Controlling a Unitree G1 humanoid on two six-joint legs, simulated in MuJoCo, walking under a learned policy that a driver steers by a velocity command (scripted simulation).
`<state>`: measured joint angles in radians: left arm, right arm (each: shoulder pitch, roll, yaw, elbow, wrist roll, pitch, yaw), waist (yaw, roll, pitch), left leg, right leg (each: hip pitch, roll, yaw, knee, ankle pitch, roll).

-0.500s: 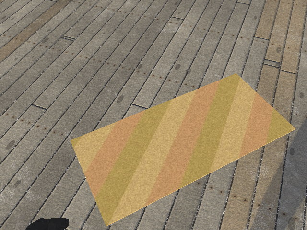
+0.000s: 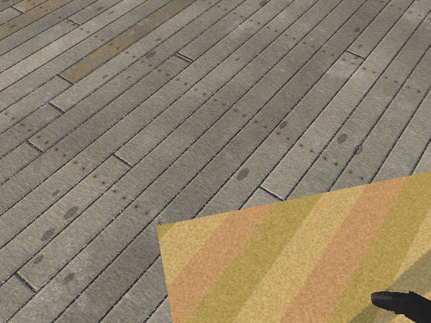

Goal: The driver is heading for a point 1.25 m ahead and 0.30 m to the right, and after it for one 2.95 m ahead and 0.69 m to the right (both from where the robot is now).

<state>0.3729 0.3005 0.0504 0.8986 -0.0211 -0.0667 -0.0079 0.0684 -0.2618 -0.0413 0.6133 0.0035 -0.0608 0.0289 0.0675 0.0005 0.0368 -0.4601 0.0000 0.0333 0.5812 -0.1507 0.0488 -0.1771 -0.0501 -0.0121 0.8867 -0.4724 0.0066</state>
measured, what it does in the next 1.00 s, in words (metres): walks ahead: right foot, then left foot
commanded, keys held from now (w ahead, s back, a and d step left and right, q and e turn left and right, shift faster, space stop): w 0.90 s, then w+e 0.10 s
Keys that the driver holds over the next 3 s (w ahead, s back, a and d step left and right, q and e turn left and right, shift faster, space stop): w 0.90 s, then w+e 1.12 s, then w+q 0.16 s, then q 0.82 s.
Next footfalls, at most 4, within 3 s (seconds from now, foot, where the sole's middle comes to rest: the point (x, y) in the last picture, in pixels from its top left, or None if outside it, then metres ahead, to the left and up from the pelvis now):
0.46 right None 0.42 -0.15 -0.76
1.00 left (207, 238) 0.72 0.10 -0.76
1.54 right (292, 185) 0.96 -0.19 -0.76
2.02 left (275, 116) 1.31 -0.14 -0.76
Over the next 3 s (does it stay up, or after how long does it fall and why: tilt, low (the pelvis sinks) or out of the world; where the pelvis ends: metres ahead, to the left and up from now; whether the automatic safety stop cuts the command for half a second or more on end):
stays up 1.33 -0.27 0.02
